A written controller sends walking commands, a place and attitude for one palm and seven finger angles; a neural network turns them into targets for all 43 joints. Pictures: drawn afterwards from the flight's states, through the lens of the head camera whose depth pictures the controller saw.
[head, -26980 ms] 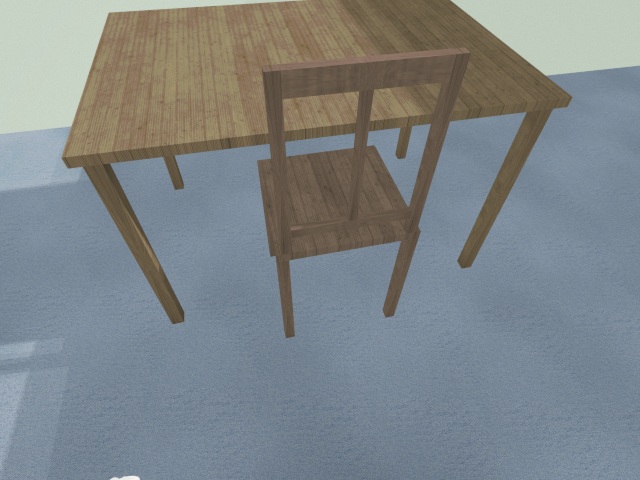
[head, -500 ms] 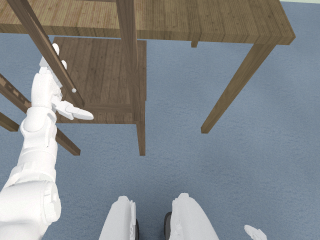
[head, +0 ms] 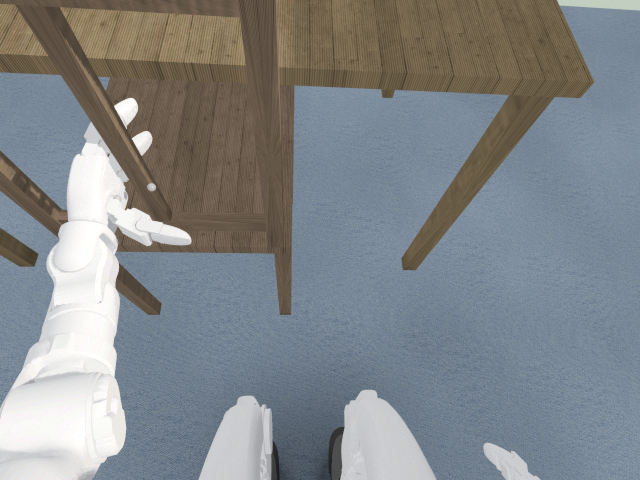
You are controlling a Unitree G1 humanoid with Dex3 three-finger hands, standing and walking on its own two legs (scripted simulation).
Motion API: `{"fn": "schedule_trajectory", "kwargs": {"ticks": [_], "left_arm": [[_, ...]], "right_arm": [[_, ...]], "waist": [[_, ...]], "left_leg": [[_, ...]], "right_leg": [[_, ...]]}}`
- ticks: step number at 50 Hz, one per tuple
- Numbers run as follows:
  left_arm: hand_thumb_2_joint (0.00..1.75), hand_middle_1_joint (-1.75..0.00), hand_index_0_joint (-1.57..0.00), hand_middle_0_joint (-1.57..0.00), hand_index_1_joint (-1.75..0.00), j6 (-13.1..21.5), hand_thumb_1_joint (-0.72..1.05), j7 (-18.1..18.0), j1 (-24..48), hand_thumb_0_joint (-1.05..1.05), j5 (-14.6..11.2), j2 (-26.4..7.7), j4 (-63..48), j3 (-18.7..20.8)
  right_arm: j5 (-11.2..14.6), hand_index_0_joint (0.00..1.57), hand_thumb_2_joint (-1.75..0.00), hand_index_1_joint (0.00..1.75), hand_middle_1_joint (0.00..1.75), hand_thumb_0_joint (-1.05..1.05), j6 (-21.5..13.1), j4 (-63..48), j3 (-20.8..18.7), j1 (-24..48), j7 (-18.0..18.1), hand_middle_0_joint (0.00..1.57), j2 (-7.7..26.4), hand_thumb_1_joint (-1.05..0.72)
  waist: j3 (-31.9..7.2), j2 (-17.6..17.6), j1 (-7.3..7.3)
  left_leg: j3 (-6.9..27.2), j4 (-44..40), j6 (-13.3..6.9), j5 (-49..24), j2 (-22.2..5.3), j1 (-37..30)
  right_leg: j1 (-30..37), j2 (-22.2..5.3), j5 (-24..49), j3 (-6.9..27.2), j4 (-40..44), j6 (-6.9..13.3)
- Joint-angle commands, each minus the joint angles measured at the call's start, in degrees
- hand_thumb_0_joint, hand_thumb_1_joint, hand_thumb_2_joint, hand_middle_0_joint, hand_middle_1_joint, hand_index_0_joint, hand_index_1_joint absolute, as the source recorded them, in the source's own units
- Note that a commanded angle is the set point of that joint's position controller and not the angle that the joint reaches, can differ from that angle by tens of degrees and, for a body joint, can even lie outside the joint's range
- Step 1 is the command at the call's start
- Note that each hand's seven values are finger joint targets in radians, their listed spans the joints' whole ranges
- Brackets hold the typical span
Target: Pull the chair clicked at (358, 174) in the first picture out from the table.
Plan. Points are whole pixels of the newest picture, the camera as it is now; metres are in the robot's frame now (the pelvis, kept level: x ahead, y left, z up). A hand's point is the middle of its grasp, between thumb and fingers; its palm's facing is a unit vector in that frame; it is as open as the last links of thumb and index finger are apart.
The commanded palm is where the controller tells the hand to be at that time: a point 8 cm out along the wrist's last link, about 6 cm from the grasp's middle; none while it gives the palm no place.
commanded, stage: hook a spindle and tug to test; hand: left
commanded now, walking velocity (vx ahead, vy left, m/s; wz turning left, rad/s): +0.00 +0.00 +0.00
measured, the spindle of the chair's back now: (120, 144) +0.49 +0.23 +0.07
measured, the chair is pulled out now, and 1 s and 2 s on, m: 0.00 0.02 0.08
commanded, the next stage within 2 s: step backward, pulling the chair out in 1.22 s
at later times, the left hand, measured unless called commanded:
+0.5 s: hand (147, 183) +0.46 +0.20 +0.04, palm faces +0.03 -1.00 -0.04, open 7.6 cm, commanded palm +0.43 +0.24 +0.03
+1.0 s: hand (152, 198) +0.44 +0.20 +0.04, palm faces +0.02 -1.00 -0.03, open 5.5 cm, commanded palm +0.40 +0.24 +0.03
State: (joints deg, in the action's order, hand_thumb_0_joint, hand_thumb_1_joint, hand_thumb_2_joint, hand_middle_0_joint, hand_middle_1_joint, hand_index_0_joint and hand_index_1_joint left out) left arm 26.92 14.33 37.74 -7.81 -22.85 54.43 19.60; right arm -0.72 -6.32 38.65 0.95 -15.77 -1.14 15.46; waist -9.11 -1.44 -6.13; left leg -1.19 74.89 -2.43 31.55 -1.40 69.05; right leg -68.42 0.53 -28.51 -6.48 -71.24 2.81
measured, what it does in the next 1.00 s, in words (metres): stands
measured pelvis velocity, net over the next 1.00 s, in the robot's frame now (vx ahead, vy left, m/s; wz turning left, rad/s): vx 0.02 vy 0.01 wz -0.01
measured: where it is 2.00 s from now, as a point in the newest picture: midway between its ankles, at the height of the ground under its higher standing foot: outside the picture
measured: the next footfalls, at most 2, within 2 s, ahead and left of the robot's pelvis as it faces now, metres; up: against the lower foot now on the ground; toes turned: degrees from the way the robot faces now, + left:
none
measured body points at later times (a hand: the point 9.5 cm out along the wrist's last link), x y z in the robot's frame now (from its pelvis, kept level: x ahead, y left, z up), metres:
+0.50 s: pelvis +0.01 +0.01 +0.01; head +0.15 +0.03 +0.43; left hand +0.45 +0.26 +0.04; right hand +0.09 -0.26 -0.11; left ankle +0.03 +0.09 -0.62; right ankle +0.04 -0.10 -0.62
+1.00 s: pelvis +0.02 +0.01 +0.01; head +0.15 +0.03 +0.44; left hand +0.43 +0.25 +0.04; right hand +0.11 -0.25 -0.10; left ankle +0.03 +0.09 -0.62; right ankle +0.04 -0.10 -0.62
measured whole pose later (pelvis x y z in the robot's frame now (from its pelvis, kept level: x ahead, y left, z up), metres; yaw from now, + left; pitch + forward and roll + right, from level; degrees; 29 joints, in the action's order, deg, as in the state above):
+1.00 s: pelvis +0.02 +0.01 +0.01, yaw -1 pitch +25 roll -3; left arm 25.7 11.8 26.1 -9.5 -18.6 42.2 16.5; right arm -0.1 -4.3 37.6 -0.3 -15.3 -2.4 14.4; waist -10.0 -1.3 -5.0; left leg -1.8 71.8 -2.8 32.7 -1.4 64.1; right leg -63.8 1.1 -29.2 -5.5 -67.9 2.0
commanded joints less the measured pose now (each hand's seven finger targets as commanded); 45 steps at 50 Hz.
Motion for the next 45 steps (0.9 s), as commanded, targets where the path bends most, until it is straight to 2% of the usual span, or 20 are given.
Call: {"fn": "schedule_trajectory", "kwargs": {"ticks": [1, 3, 6, 8, 11, 12, 14, 15, 17, 22, 25, 26, 29, 30, 32, 34, 36, 39, 41, 45], "left_arm": [[0.30, -0.90, -0.32, -0.32, -0.90, 4.3, -0.50, 0.8, 18.8, 0.00, -0.6, -10.0, -13.4, -0.2], [0.35, -1.01, -0.36, -0.36, -1.01, 3.8, -0.39, 0.8, 18.1, 0.00, -0.8, -10.2, -12.1, 0.0], [0.42, -1.18, -0.41, -0.41, -1.18, 3.9, -0.22, 0.9, 19.8, 0.00, -0.7, -9.3, -14.1, -1.1], [0.47, -1.29, -0.45, -0.45, -1.29, 3.5, -0.11, 0.8, 18.0, 0.00, -0.9, -10.2, -12.9, 0.1], [0.54, -1.45, -0.50, -0.50, -1.45, 3.6, 0.06, 0.9, 17.5, 0.00, -0.8, -8.8, -14.4, -1.4], [0.56, -1.45, -0.50, -0.50, -1.45, 3.6, 0.12, 1.0, 17.1, 0.00, -0.8, -7.8, -14.8, -2.2], [0.61, -1.45, -0.50, -0.50, -1.45, 3.4, 0.23, 0.8, 16.9, 0.00, -0.9, -7.5, -14.3, -2.4], [0.64, -1.45, -0.50, -0.50, -1.45, 3.3, 0.28, 0.7, 17.9, 0.00, -1.0, -6.6, -15.0, -3.3], [0.68, -1.45, -0.50, -0.50, -1.45, 3.6, 0.40, 0.5, 17.4, 0.00, -0.9, -7.0, -16.5, -3.1], [0.80, -1.45, -0.50, -0.50, -1.45, 3.5, 0.68, 0.2, 16.4, 0.00, -0.7, -5.6, -16.2, -4.2], [0.88, -1.45, -0.50, -0.50, -1.45, 3.6, 0.84, 0.2, 15.4, 0.00, -0.7, -7.5, -15.6, -2.6], [0.90, -1.45, -0.50, -0.50, -1.45, 3.5, 0.90, 0.4, 15.7, 0.00, -0.5, -6.6, -15.1, -3.5], [0.90, -1.45, -0.50, -0.50, -1.45, 3.7, 0.90, 0.6, 14.6, 0.00, -0.7, -6.9, -16.4, -2.9], [0.90, -1.45, -0.50, -0.50, -1.45, 3.3, 0.90, 0.8, 12.1, 0.00, -1.1, -5.9, -15.6, -3.2], [0.90, -1.45, -0.50, -0.50, -1.45, 3.3, 0.90, 1.0, 10.9, 0.00, -1.2, -6.9, -17.0, -2.4], [0.90, -1.45, -0.50, -0.50, -1.45, 3.0, 0.90, 1.1, 9.5, 0.00, -1.7, -5.4, -18.7, -3.4], [0.90, -1.45, -0.50, -0.50, -1.45, 2.8, 0.90, 1.0, 6.6, 0.00, -1.8, -6.6, -19.1, -2.2], [0.90, -1.45, -0.50, -0.50, -1.45, 3.0, 0.90, 0.8, 4.4, 0.00, -2.1, -3.2, -23.7, -5.1], [0.90, -1.45, -0.50, -0.50, -1.45, 2.9, 0.90, 0.2, 1.1, 0.00, -2.0, -3.7, -25.1, -4.5], [0.90, -1.45, -0.50, -0.50, -1.45, 2.8, 0.90, -0.8, 0.6, 0.00, -1.7, -3.1, -24.7, -4.4]], "right_arm": [[0.1, 0.20, -0.90, 0.30, 0.30, 0.00, -1.5, -4.0, -3.9, -7.3, 0.6, 0.20, 10.2, -0.90], [0.2, 0.20, -0.90, 0.30, 0.30, 0.00, -1.2, -3.6, -3.9, -7.1, 0.6, 0.20, 10.3, -0.90], [0.2, 0.20, -0.90, 0.30, 0.30, 0.00, -1.3, -3.9, -4.0, -7.0, 0.6, 0.20, 10.2, -0.90], [0.2, 0.20, -0.90, 0.30, 0.30, 0.00, -1.1, -3.6, -4.1, -7.3, 0.6, 0.20, 10.3, -0.90], [0.3, 0.20, -0.90, 0.30, 0.30, 0.00, -1.0, -4.0, -4.1, -7.2, 0.4, 0.20, 10.2, -0.90], [0.4, 0.20, -0.90, 0.30, 0.30, 0.00, -1.0, -3.9, -4.1, -6.9, 0.4, 0.20, 10.0, -0.90], [0.4, 0.20, -0.90, 0.30, 0.30, 0.00, -0.8, -3.8, -4.2, -7.0, 0.3, 0.20, 10.1, -0.90], [0.4, 0.20, -0.90, 0.30, 0.30, 0.00, -0.8, -3.7, -4.2, -6.9, 0.2, 0.20, 9.9, -0.90], [0.3, 0.20, -0.90, 0.30, 0.30, 0.00, -0.8, -3.8, -4.4, -7.2, 0.2, 0.20, 10.1, -0.90], [0.4, 0.20, -0.90, 0.30, 0.30, 0.00, -0.5, -3.3, -4.6, -7.3, -0.1, 0.20, 9.9, -0.90], [0.3, 0.20, -0.90, 0.30, 0.30, 0.00, -0.2, -3.3, -4.5, -7.2, 0.0, 0.20, 10.0, -0.90], [0.4, 0.20, -0.90, 0.30, 0.30, 0.00, -0.2, -3.4, -4.5, -7.3, 0.0, 0.20, 9.9, -0.90], [0.3, 0.20, -0.90, 0.30, 0.30, 0.00, -0.1, -3.4, -4.6, -7.3, -0.1, 0.20, 9.7, -0.90], [0.5, 0.20, -0.90, 0.30, 0.30, 0.00, 0.0, -3.8, -4.6, -7.1, -0.2, 0.20, 9.6, -0.90], [0.4, 0.20, -0.90, 0.30, 0.30, 0.00, 0.1, -3.9, -4.7, -7.2, -0.1, 0.20, 9.7, -0.90], [0.6, 0.20, -0.90, 0.30, 0.30, 0.00, 0.2, -4.3, -4.7, -6.8, -0.4, 0.20, 9.4, -0.90], [0.7, 0.20, -0.90, 0.30, 0.30, 0.00, 0.3, -4.7, -4.8, -6.8, -0.4, 0.20, 9.7, -0.90], [0.9, 0.20, -0.90, 0.30, 0.30, 0.00, 0.2, -5.5, -4.9, -5.9, -0.8, 0.20, 8.9, -0.90], [0.9, 0.20, -0.90, 0.30, 0.30, 0.00, 0.2, -6.0, -5.1, -6.0, -0.9, 0.20, 9.2, -0.90], [0.8, 0.20, -0.90, 0.30, 0.30, 0.00, 0.3, -5.6, -5.0, -5.2, -0.9, 0.20, 8.7, -0.90]], "waist": [[-29.3, -5.9, -0.60], [-27.4, -4.5, -0.80], [-28.6, -6.3, -0.99], [-28.5, -4.7, -0.64], [-29.4, -5.3, -0.74], [-29.3, -6.5, -0.59], [-28.4, -6.1, -0.59], [-28.0, -6.1, -1.17], [-30.3, -6.1, -0.80], [-28.7, -6.9, -0.90], [-28.5, -4.4, -0.70], [-28.2, -4.5, -1.20], [-29.3, -6.7, -0.14], [-28.8, -5.5, -0.10], [-30.3, -5.6, 0.29], [-29.8, -6.2, 0.52], [-30.0, -5.1, 0.99], [-30.0, -6.9, 1.28], [-30.1, -7.3, 1.85], [-26.7, -4.0, 1.11]], "left_leg": [[6.1, -8.7, 2.3, -22.6, 1.3, -23.2], [6.2, -8.9, 2.4, -21.5, 1.2, -22.3], [6.3, -8.9, 2.3, -21.6, 1.2, -23.5], [6.2, -8.8, 2.4, -22.3, 1.2, -22.6], [6.5, -9.1, 2.5, -23.8, 1.1, -24.4], [6.5, -9.2, 2.8, -24.3, 1.0, -25.3], [6.9, -9.4, 3.0, -23.9, 0.9, -25.3], [6.6, -9.4, 2.9, -24.0, 0.9, -25.4], [7.0, -9.3, 3.1, -26.5, 0.8, -26.9], [7.2, -9.6, 3.6, -27.7, 0.5, -28.1], [6.6, -9.5, 3.0, -25.8, 0.8, -25.6], [6.6, -9.4, 2.8, -25.9, 0.9, -25.5], [6.9, -9.6, 3.3, -28.7, 0.8, -27.2], [6.6, -9.6, 3.3, -28.9, 0.7, -27.1], [6.7, -9.3, 3.4, -31.5, 0.4, -28.0], [6.6, -9.8, 3.6, -32.0, 0.4, -29.0], [6.5, -9.9, 3.5, -32.7, 0.4, -28.4], [6.6, -10.4, 4.2, -35.4, 0.0, -30.9], [6.8, -10.5, 4.5, -37.5, -0.2, -32.2], [5.8, -10.5, 3.6, -31.7, 0.2, -27.4]], "right_leg": [[12.9, 1.9, 16.7, 4.9, 7.5, -1.0], [12.5, 1.8, 15.9, 4.8, 7.9, -1.1], [12.1, 1.8, 15.8, 4.9, 7.9, -1.0], [13.4, 1.7, 16.8, 4.9, 8.0, -1.2], [12.8, 1.9, 17.2, 4.6, 7.7, -1.0], [12.0, 1.8, 16.9, 4.5, 7.9, -1.0], [11.5, 1.9, 16.1, 4.2, 8.0, -1.0], [11.9, 1.9, 16.7, 4.3, 8.3, -1.1], [12.2, 1.9, 17.8, 4.2, 7.9, -1.0], [10.8, 2.0, 17.4, 3.7, 8.2, -0.9], [13.3, 2.0, 17.9, 4.2, 8.5, -1.0], [13.0, 2.0, 18.2, 4.3, 8.3, -1.0], [13.3, 1.9, 19.1, 4.1, 8.1, -0.9], [13.5, 2.0, 19.4, 4.0, 8.5, -1.0], [14.1, 1.9, 20.8, 4.0, 8.0, -1.0], [14.2, 2.0, 20.6, 3.9, 8.6, -1.0], [15.4, 2.2, 21.3, 4.0, 8.5, -1.0], [14.9, 2.2, 21.6, 3.7, 8.8, -1.1], [14.3, 2.3, 21.6, 3.5, 8.6, -1.0], [16.2, 2.2, 21.2, 4.0, 9.0, -1.3]]}}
